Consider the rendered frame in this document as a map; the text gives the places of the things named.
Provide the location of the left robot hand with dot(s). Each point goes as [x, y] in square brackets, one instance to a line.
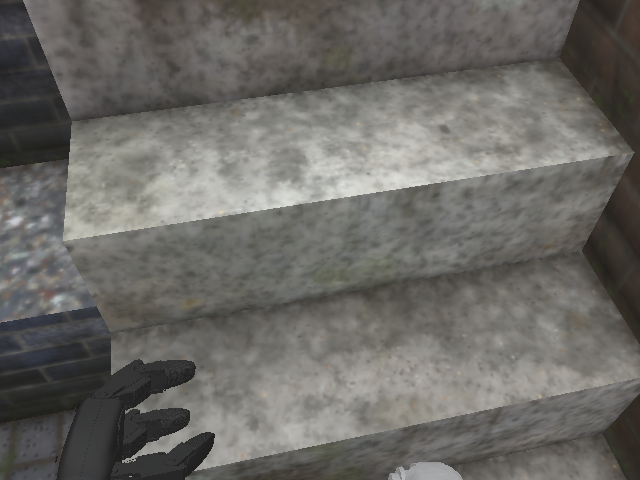
[102, 435]

